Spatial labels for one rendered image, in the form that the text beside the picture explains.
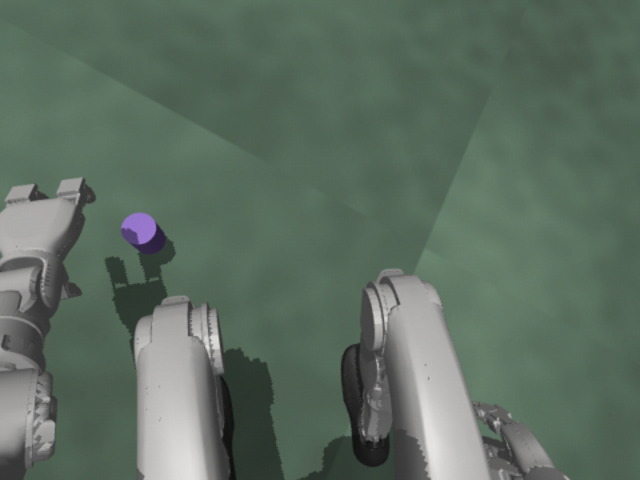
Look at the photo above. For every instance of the right robot hand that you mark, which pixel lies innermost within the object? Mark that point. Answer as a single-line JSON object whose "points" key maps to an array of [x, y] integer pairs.
{"points": [[519, 452]]}

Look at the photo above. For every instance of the left robot arm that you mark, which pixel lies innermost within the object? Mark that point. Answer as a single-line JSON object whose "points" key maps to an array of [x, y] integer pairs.
{"points": [[30, 290]]}

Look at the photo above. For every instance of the left robot foot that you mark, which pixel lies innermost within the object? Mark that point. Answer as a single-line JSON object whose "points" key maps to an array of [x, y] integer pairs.
{"points": [[228, 430]]}

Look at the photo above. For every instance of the left robot hand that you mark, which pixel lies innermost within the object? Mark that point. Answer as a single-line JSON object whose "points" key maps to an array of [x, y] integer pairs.
{"points": [[32, 221]]}

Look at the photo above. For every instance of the tin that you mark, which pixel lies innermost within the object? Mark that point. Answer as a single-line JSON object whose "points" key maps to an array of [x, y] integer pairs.
{"points": [[142, 232]]}

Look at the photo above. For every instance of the right robot foot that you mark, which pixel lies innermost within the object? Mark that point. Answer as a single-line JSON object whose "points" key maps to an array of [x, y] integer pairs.
{"points": [[368, 453]]}

